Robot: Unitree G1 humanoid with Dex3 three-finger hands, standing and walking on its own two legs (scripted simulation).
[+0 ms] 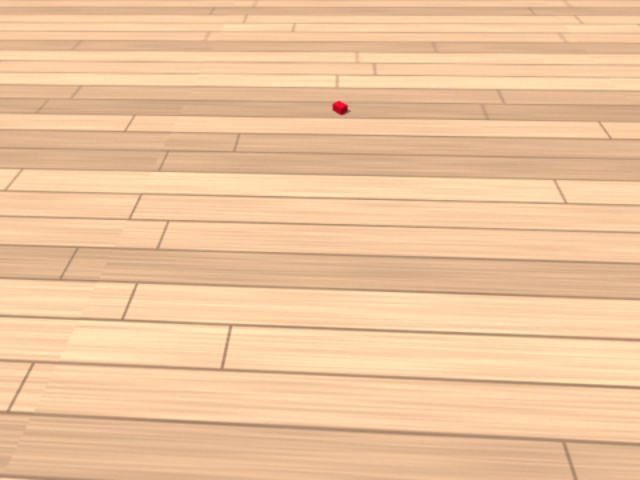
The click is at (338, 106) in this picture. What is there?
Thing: small box
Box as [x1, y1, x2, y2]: [333, 101, 347, 114]
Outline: 337,101 333,104 333,110 341,114 346,111 347,105
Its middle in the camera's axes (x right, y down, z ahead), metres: +0.14 -0.75 +2.23
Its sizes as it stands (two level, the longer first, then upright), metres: 0.070 0.050 0.041
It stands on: the floor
